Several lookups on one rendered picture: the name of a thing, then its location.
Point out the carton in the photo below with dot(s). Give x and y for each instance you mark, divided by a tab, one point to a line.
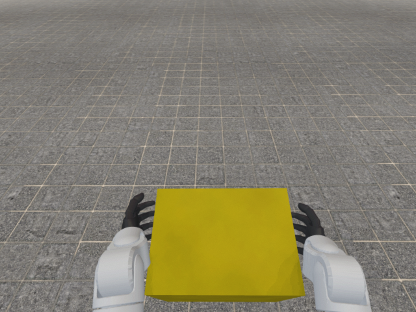
223	245

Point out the robot left hand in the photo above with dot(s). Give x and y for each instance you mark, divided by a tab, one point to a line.
132	219

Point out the robot right hand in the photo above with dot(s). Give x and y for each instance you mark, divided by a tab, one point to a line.
312	222

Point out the robot right forearm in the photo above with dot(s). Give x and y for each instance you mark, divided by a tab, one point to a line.
338	279

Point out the robot left forearm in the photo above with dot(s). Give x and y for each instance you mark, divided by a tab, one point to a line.
119	275

